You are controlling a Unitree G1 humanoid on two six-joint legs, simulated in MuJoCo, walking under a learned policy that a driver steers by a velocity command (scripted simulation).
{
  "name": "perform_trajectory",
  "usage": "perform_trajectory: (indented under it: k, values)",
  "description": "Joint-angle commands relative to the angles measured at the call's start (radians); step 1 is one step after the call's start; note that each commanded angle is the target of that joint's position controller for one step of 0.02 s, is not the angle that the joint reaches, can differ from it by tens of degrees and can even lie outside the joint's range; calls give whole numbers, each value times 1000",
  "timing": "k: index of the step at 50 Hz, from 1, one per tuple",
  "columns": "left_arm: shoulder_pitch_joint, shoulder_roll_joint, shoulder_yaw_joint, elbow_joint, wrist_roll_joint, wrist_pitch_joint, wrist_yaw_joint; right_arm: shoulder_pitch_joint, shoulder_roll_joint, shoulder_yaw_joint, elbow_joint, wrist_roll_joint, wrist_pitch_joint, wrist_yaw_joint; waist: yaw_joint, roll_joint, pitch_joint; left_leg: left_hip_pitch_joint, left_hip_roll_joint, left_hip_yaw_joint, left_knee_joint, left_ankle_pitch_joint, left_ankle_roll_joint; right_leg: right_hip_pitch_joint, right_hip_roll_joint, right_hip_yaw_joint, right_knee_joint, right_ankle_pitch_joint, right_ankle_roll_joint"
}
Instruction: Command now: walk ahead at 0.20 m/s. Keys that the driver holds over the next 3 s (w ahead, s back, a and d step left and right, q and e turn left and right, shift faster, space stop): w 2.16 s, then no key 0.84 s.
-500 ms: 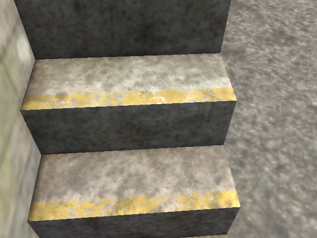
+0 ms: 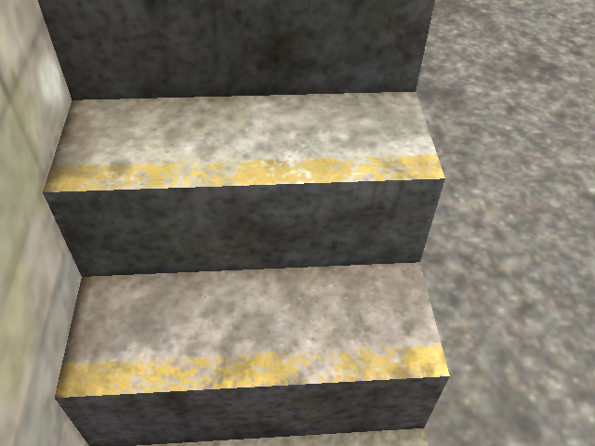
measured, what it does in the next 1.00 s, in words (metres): stands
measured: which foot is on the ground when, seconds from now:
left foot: down 0.00-1.00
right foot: down 0.00-1.00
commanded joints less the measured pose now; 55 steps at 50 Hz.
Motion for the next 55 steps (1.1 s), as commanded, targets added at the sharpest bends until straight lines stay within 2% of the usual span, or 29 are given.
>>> perform_trajectory:
  k: [1, 8, 14, 17, 22, 39, 40, 47, 55]
  values:
    - [22, 77, 9, -33, 5, -6, 3, 49, -79, -9, -36, -6, -9, -5, -4, 23, 51, -101, 117, -99, -116, -16, 15, -4, -82, 63, -64, 44, -37]
    - [32, 70, 4, -40, -3, -29, 6, 59, -83, -6, -53, -2, -27, -4, -9, 23, 49, -87, 120, -116, -129, -9, 35, -17, -74, 50, -60, 62, -50]
    - [12, 65, 5, -67, -14, -45, 6, 54, -74, -6, -69, 0, -41, 1, -16, 6, 17, -20, 121, -104, -85, 229, 38, -27, -84, 47, -41, 170, -53]
    - [8, 65, 7, -80, -17, -51, 6, 50, -76, -9, -72, 2, -44, 2, -15, 18, -20, 20, 126, -96, -61, 364, 33, -10, -88, 45, -27, 226, -52]
    - [-33, 62, 5, -112, -16, -49, 12, 32, -75, -7, -80, 9, -43, -3, -17, 19, -41, 36, 127, -85, -47, 457, 30, 7, -97, 46, -10, 294, -55]
    - [-127, 73, -1, -160, -12, -51, 9, -68, -84, -1, -115, 1, -44, 2, -21, 14, -62, 43, 138, -94, -89, 422, 15, 33, -110, 51, -58, 272, -39]
    - [-109, 74, 1, -154, -13, -52, 6, -73, -81, -1, -117, -4, -45, 5, -16, 18, -75, 44, 141, -102, -97, 397, 12, 42, -106, 45, -66, 242, -34]
    - [-126, 75, 1, -158, -8, -59, -1, -97, -87, -2, -123, -6, -47, 10, -20, 22, -59, 33, 141, -102, -111, 343, 7, 30, -108, 45, -86, 229, -29]
    - [-121, 81, 3, -154, -5, -63, -1, -104, -88, -1, -122, -2, -49, 7, -18, 20, -56, 4, 137, -101, -114, 273, 6, 43, -107, 46, -89, 212, -28]
Next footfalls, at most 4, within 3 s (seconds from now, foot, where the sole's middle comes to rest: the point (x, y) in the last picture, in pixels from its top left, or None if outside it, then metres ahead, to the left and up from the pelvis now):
none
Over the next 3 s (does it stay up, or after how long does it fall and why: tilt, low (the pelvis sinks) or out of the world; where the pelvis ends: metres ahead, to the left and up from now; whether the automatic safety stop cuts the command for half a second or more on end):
stays up -0.01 0.01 0.00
